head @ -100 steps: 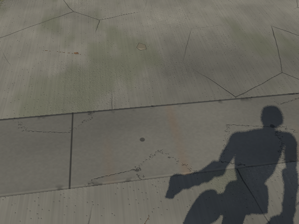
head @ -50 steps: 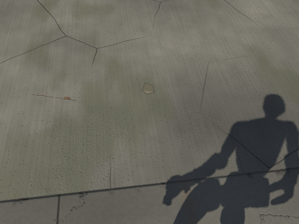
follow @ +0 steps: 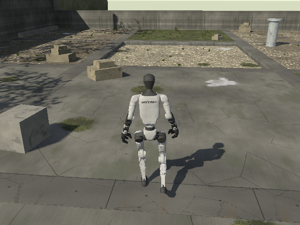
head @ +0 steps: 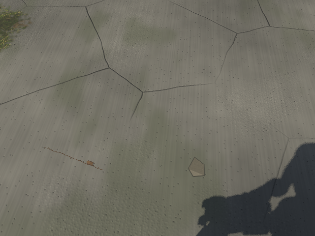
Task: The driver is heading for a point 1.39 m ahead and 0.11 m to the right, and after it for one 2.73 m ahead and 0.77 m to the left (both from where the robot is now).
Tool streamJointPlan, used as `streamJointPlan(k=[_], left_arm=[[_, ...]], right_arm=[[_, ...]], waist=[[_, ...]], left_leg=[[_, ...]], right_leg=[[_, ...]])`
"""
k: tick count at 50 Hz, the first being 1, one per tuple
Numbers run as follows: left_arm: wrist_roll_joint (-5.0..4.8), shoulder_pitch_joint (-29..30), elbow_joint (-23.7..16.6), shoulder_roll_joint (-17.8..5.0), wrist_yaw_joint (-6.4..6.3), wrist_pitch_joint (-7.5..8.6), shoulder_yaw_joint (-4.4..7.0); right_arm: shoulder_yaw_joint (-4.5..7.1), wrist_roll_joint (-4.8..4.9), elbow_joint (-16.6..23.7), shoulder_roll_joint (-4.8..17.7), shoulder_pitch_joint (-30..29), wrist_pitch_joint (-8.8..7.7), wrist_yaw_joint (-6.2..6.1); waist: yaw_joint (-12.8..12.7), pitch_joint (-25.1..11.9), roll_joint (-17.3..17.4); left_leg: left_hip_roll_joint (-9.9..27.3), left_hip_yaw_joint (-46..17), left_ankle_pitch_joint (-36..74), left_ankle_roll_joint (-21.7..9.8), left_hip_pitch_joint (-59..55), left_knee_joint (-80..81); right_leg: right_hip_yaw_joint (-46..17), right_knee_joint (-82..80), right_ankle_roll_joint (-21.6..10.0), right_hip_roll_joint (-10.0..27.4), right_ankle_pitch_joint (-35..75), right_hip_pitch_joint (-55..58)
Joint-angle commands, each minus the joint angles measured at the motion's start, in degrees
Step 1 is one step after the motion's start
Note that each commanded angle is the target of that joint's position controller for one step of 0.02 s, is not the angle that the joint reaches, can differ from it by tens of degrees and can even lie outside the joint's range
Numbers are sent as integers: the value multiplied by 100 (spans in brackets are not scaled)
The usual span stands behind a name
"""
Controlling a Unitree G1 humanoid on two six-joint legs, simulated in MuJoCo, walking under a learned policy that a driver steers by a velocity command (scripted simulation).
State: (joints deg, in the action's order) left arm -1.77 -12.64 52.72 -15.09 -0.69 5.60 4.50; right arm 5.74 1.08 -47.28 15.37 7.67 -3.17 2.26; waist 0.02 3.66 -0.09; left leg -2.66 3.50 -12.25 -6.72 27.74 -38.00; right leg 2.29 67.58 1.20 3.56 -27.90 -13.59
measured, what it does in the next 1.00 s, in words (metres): walks ahead: right foot, then left foot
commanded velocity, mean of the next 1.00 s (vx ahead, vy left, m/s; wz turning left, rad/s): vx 0.49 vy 0.00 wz -0.12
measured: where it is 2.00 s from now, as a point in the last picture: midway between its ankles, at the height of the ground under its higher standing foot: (176, 155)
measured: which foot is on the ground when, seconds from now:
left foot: down 0.00-0.48, up 0.50-0.92, down 0.94-1.00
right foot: up 0.00-0.44, down 0.46-0.96, up 0.98-1.00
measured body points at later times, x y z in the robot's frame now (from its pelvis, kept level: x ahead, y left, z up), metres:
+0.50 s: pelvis +0.31 -0.03 +0.00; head +0.34 -0.03 +0.45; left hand +0.48 +0.24 -0.09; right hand +0.36 -0.31 -0.12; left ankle +0.11 +0.06 -0.67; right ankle +0.42 -0.11 -0.72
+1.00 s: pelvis +0.59 +0.00 +0.01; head +0.62 -0.01 +0.46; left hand +0.67 +0.28 -0.11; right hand +0.79 -0.28 -0.05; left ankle +0.70 +0.09 -0.72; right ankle +0.43 -0.10 -0.67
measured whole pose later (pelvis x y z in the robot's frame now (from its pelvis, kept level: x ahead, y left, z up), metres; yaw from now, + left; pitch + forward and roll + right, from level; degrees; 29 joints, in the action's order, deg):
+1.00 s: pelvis +0.59 +0.00 +0.01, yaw -12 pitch +3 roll +1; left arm -1.3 -21.3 45.0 -17.0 -1.0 1.7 4.0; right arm 2.7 -1.0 -37.3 14.7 1.8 -7.3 0.4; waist -4.2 0.4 -1.6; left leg -2.3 -1.1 -6.5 -1.0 25.7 -29.3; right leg -11.5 52.1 -1.7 -6.0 -30.1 -14.0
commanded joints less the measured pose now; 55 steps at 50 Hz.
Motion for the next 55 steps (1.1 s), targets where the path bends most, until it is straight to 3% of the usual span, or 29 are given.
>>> streamJointPlan(k=[1, 3, 5, 8, 11, 14, 18, 20, 22, 23, 24, 25, 26, 27, 28, 29, 32, 34, 38, 43, 45, 46, 47, 48, 49, 50, 52, 53, 55], left_arm=[[30, 516, -697, -596, 15, 414, 62], [147, 351, -662, -727, 3, 248, 163], [206, 428, -732, -581, -11, 114, 148], [256, 1068, -959, -417, -30, 49, 83], [207, 1463, -1011, -254, 63, 80, -7], [130, 1819, -1096, -289, 162, 118, -51], [95, 2107, -1294, -468, 302, 187, -62], [79, 1732, -1233, -583, 370, 200, -26], [105, 488, -886, -893, 361, 175, 141], [153, -478, -709, -1163, 335, 143, 220], [152, -969, -641, -1601, 348, 103, 336], [23, -1029, -577, -1178, 355, 54, 222], [16, -627, -697, -950, 315, 25, 156], [86, -286, -834, -868, 292, -2, 122], [126, -57, -899, -768, 287, -16, 80], [168, 48, -953, -695, 268, -4, 35], [123, 5, -999, -793, 198, -9, 59], [87, -178, -985, -978, 119, -18, 122], [13, -591, -930, -994, 25, -133, 146], [1, -1003, -896, -939, -34, -284, 144], [25, -888, -964, -976, -55, -324, 170], [34, -750, -1032, -899, -46, -329, 144], [87, -566, -1172, -678, -23, -308, 66], [81, -1020, -1338, -348, -42, -264, -29], [64, -1451, -1426, -484, -37, -241, -71], [19, -1291, -1325, -1002, -39, -289, 71], [85, -581, -1500, -1075, -56, -439, 150], [101, -544, -1548, -1000, -58, -517, 180], [43, -641, -1611, -644, -39, -651, 107]], right_arm=[[156, -16, 191, 710, 849, -146, -48], [63, -81, 380, 495, 434, -156, -98], [91, -33, 394, 666, 554, -173, -174], [144, -1, 381, 879, 861, -161, -295], [92, -5, 330, 733, 1025, -130, -331], [61, -37, 163, 697, 1328, -160, -298], [78, -76, 6, 815, 1595, -102, -322], [93, -88, 32, 908, 1422, -60, -352], [71, -96, 118, 946, 1132, -18, -368], [3, -163, 242, 838, 1060, -26, -386], [-139, -180, 340, 335, 1712, -152, -321], [-165, -132, 350, 528, 1519, -298, -257], [-108, 30, 529, 791, 954, -401, -197], [-128, 28, 621, 792, 567, -460, -194], [-102, -93, 666, 770, 396, -478, -217], [-66, -173, 694, 766, 463, -448, -246], [-82, -212, 772, 594, 547, -307, -312], [-117, -221, 921, 504, 169, -266, -349], [-195, -173, 1147, 307, -643, -322, -285], [-149, -68, 1365, 507, -1160, -441, -150], [-87, -47, 1322, 649, -881, -505, -134], [-18, -66, 1205, 775, -392, -533, -162], [67, -201, 1129, 1026, 326, -557, -214], [196, -357, 1079, 1555, 1076, -512, -276], [166, -239, 968, 1366, 1245, -405, -235], [30, -175, 1105, 866, 928, -335, -247], [-99, -189, 1147, 529, 391, -210, -252], [-127, -184, 1118, 461, 196, -189, -244], [-75, -220, 1038, 624, -16, -170, -233]], waist=[[273, -1053, 48], [-75, -887, 91], [-138, -724, 41], [39, -484, 138], [266, -409, 449], [519, -243, 564], [600, -67, 529], [358, -253, 629], [-313, -1049, 566], [-692, -1705, 126], [-399, -2290, -1371], [-536, -2331, -1343], [-567, -1460, -907], [-470, -986, -279], [-287, -635, 81], [-90, -590, 22], [81, -557, -301], [-8, -472, -291], [-330, -441, -408], [-451, -410, -514], [-239, -464, -697], [46, -686, -710], [430, -1283, -564], [456, -2226, 532], [278, -2705, 1908], [303, -2013, 1124], [175, -1012, 315], [10, -787, 398], [-149, -570, 735]], left_leg=[[1670, -3247, 532, -1195, -3280, 2143], [1394, -2622, 1254, -1080, -2223, 2341], [1287, -2312, 1658, -1073, -1817, 2476], [1060, -1944, 1747, -939, -1568, 2559], [815, -1490, 1350, -642, -1520, 2544], [1029, -1513, 1032, -562, -1804, 2542], [1545, -1614, 1905, -486, -3120, 2154], [1562, -1385, 3223, -331, -3351, 1768], [1209, -902, 5018, -114, -3116, 415], [976, -691, 3918, 71, -2099, -1067], [-64, -435, 295, 603, 290, -3337], [-126, -1053, -1795, 568, 1309, -3866], [209, -1147, -1433, 500, 1851, -3999], [441, -1034, -1006, 456, 1740, -3695], [602, -965, -759, 484, 1525, -3201], [743, -963, -601, 524, 1144, -2818], [792, -799, -464, 754, 844, -2034], [723, -709, 176, 908, 884, -1304], [380, -638, 1590, 984, 307, 273], [153, -803, 1298, 888, 110, 1123], [140, -789, 883, 729, -332, 1331], [178, -719, 986, 558, -1077, 1571], [774, -1138, 1292, 216, -2378, 1348], [2121, -2766, 2123, -556, -4504, 1092], [2981, -4371, 2351, -1133, -5055, 1338], [2813, -3839, 2385, -965, -4387, 1367], [2215, -2218, 3418, -617, -2917, 1462], [1999, -1812, 3441, -526, -2384, 1603], [1769, -1227, 3288, -551, -1615, 2043]], right_leg=[[-741, 677, -267, 185, 629, -3101], [-775, 58, -202, 385, 929, -2280], [-654, -557, -41, 369, 1090, -2172], [-528, -1783, 166, 188, 2050, -2304], [-385, -3123, 137, -14, 3271, -1947], [-297, -3556, -11, -29, 3782, -1877], [-245, -3807, -408, -50, 2862, -2669], [-93, -3881, -622, -222, 2401, -2197], [134, -3972, -926, -590, 2571, -406], [-876, -3846, -1276, 120, 2831, 1181], [-3623, -4231, -2272, 1357, 2004, 3220], [-4769, -4977, -2270, 1505, 946, 3614], [-4124, -5085, -2007, 1383, 605, 2993], [-3504, -5189, -1853, 1173, 955, 2134], [-3095, -5308, -1786, 981, 1503, 1367], [-2816, -5414, -1750, 822, 2041, 915], [-2303, -5575, -1794, 577, 2887, 308], [-2029, -5622, -1722, 446, 3174, 112], [-1703, -5437, -1364, 80, 3004, -121], [-2447, -4819, -1264, 324, 2597, 618], [-2717, -4465, -1179, 391, 2802, 768], [-2636, -4064, -1042, 211, 3114, 646], [-2317, -2909, -803, -112, 3234, 160], [-1525, -957, -352, -839, 1787, -1441], [-1244, 233, -150, -932, -984, -2562], [-1363, 810, -39, -559, -784, -2887], [-952, 727, 150, -243, -211, -2801], [-888, 442, 170, -57, -51, -2630], [-600, 32, 237, -4, 269, -2213]])
Keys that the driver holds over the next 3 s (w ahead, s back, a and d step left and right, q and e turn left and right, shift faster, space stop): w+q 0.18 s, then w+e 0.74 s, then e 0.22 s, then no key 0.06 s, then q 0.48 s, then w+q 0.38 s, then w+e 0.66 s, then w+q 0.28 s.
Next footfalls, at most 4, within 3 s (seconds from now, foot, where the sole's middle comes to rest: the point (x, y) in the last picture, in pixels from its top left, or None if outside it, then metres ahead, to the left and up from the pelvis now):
0.46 right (187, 230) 0.46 -0.10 -0.75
0.94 left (143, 166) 0.74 0.09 -0.75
1.36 right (204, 163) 0.76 -0.20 -0.75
1.72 left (147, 160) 0.78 0.07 -0.75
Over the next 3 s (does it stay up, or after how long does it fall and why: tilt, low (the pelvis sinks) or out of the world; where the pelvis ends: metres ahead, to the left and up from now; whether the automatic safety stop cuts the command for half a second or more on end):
stays up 1.30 -0.06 0.03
